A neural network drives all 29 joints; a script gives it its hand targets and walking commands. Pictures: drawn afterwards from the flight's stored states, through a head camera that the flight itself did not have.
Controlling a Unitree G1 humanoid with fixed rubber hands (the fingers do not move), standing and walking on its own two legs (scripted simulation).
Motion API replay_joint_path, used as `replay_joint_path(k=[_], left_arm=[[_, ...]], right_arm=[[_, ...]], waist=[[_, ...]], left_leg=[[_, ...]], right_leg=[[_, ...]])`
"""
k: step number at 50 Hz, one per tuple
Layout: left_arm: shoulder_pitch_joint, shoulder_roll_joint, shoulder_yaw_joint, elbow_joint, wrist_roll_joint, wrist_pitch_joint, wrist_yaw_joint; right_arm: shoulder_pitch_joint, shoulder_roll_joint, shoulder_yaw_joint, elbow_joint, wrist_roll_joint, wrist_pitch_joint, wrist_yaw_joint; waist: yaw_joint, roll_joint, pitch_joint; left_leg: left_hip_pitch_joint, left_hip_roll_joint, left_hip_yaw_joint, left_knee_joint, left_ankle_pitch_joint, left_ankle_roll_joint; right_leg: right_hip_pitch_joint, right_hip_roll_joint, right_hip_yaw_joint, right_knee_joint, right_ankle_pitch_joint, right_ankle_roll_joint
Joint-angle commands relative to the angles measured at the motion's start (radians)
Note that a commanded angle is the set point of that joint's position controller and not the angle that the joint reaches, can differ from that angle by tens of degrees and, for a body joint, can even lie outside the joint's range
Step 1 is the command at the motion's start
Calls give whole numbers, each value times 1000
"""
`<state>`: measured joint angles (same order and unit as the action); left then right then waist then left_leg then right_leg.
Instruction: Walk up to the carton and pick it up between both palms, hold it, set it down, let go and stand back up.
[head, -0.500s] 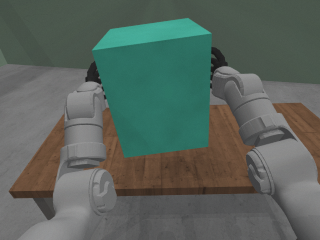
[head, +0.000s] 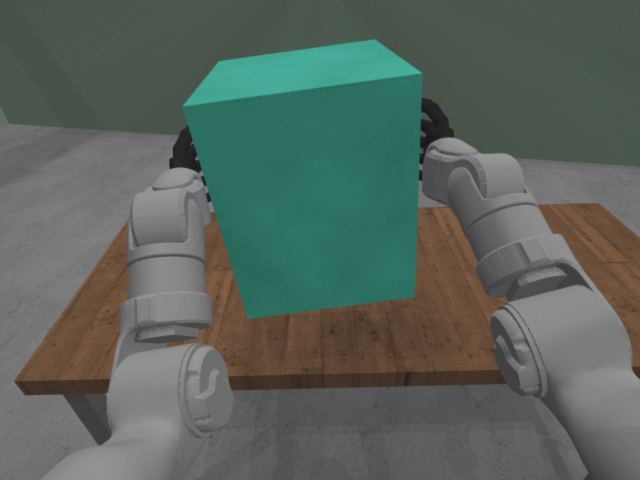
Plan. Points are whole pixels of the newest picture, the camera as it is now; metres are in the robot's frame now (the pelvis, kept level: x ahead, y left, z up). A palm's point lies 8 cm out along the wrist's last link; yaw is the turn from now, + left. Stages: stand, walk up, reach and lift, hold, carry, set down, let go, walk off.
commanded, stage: hold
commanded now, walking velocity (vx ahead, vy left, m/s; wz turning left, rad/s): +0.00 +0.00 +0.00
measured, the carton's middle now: (313, 174) +0.40 +0.00 +0.26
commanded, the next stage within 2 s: none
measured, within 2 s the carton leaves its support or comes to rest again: neither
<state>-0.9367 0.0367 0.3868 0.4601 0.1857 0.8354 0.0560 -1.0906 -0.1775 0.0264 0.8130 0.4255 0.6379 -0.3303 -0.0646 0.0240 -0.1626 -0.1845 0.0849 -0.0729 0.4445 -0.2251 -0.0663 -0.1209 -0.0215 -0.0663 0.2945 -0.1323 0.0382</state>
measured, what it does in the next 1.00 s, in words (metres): stands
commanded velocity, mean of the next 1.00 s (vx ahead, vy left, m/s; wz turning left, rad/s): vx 0.00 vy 0.00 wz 0.00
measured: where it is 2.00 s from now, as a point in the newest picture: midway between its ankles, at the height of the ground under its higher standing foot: outside the picture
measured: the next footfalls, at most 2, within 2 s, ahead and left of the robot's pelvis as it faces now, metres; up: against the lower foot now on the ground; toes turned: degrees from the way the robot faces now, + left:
none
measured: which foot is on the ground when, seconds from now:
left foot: down 0.00-1.00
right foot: down 0.00-1.00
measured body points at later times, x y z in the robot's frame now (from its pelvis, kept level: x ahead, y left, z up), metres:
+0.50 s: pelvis +0.00 +0.00 +0.00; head -0.08 +0.01 +0.44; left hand +0.40 +0.15 +0.27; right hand +0.40 -0.15 +0.28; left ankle +0.01 +0.15 -0.74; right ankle +0.02 -0.15 -0.74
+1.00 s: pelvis +0.00 +0.00 +0.00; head -0.08 +0.01 +0.44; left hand +0.40 +0.15 +0.27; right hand +0.40 -0.14 +0.28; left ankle +0.01 +0.15 -0.74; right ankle +0.02 -0.15 -0.74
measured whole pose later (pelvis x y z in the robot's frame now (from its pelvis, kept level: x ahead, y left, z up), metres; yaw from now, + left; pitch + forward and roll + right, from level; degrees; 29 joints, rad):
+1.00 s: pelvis +0.00 +0.00 +0.00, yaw +0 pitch -2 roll -2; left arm -0.93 0.03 0.39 0.46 0.19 0.83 0.06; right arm -1.09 -0.18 0.04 0.82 0.43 0.63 -0.32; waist -0.06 0.03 -0.16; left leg -0.17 0.09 -0.08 0.44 -0.23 -0.07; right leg -0.11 -0.02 -0.06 0.29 -0.14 0.04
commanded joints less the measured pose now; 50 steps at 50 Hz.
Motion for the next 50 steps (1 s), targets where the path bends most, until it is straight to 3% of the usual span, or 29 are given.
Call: replay_joint_path(k=[1, 9, 12, 16, 25, 27, 32, 39, 41, 42, 43, 46, 50], left_arm=[[-941, -634, -446, -151, -178, -88, -129], [-907, -616, -419, -116, -172, -83, -136], [-926, -641, -454, -162, -189, -91, -132], [-914, -624, -429, -132, -171, -79, -145], [-901, -645, -471, -188, -192, -88, -129], [-925, -637, -465, -174, -181, -83, -130], [-921, -623, -434, -123, -171, -80, -137], [-923, -632, -442, -141, -178, -86, -134], [-923, -636, -436, -140, -177, -87, -137], [-932, -641, -447, -149, -182, -88, -135], [-917, -646, -459, -161, -189, -89, -133], [-929, -633, -450, -152, -180, -90, -129], [-904, -626, -449, -155, -177, -86, -134]], right_arm=[[-909, 770, 185, -374, 182, -42, 158], [-904, 757, 186, -346, 193, -41, 157], [-913, 762, 196, -391, 198, -50, 149], [-891, 761, 189, -359, 192, -35, 143], [-902, 782, 227, -464, 206, -44, 141], [-907, 769, 200, -423, 197, -38, 139], [-921, 779, 190, -394, 190, -32, 147], [-906, 763, 180, -376, 190, -40, 152], [-919, 772, 193, -381, 185, -43, 154], [-907, 760, 185, -370, 187, -43, 153], [-912, 770, 199, -417, 199, -48, 151], [-898, 773, 195, -372, 194, -45, 153], [-888, 771, 197, -404, 196, -43, 145]], waist=[[-9, 55, -426], [-1, 35, -405], [-15, 47, -451], [-20, 38, -366], [-14, 27, -465], [-23, 44, -411], [-4, 21, -371], [-16, 41, -412], [1, 32, -427], [-10, 58, -419], [-7, 41, -451], [-13, 50, -412], [-22, 18, -402]], left_leg=[[60, -153, 40, -58, 273, -23], [54, -149, 43, -64, 279, -17], [76, -153, 39, -43, 346, -37], [69, -160, 45, -54, 313, -30], [94, -160, 39, -30, 372, -35], [80, -159, 39, -39, 322, -34], [42, -152, 43, -67, 250, -15], [72, -152, 43, -52, 297, -25], [71, -152, 45, -54, 299, -25], [75, -151, 41, -54, 303, -32], [72, -157, 38, -52, 321, -30], [66, -155, 41, -49, 316, -27], [73, -156, 41, -49, 310, -24]], right_leg=[[203, 142, 45, 0, 149, 0], [221, 136, 55, 0, 170, 4], [233, 146, 48, 12, 222, 6], [231, 137, 50, 1, 201, 11], [233, 143, 46, 6, 267, 11], [215, 143, 47, 3, 211, 12], [192, 137, 49, -3, 133, 6], [206, 141, 47, 0, 173, 6], [228, 142, 48, 1, 178, 6], [223, 143, 55, 4, 178, 5], [239, 142, 51, 8, 208, 9], [203, 144, 47, 3, 185, 7], [214, 141, 46, 3, 206, 15]])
